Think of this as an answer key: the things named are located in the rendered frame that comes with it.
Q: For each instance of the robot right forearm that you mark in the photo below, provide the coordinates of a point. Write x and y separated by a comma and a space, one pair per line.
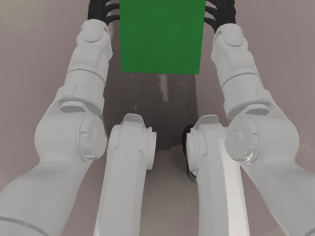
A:
238, 76

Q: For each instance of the robot right upper arm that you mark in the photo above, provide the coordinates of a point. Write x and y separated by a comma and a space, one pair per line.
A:
266, 147

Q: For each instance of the robot left forearm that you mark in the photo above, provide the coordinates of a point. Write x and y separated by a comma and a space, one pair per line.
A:
87, 72

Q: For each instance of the robot left hand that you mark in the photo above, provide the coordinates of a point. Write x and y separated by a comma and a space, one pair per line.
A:
99, 10

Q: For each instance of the robot thigh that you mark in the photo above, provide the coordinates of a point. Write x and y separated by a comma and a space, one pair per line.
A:
120, 203
222, 206

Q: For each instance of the robot left upper arm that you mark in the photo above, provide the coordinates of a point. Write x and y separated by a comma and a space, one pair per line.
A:
40, 202

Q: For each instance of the robot right hand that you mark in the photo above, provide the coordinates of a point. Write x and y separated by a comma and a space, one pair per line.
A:
224, 14

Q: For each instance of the robot right thigh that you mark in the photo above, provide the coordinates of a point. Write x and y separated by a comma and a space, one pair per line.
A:
222, 206

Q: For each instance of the robot left thigh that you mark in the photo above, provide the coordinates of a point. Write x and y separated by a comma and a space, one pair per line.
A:
120, 203

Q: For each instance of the carton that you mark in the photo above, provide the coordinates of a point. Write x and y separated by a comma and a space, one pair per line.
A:
161, 36

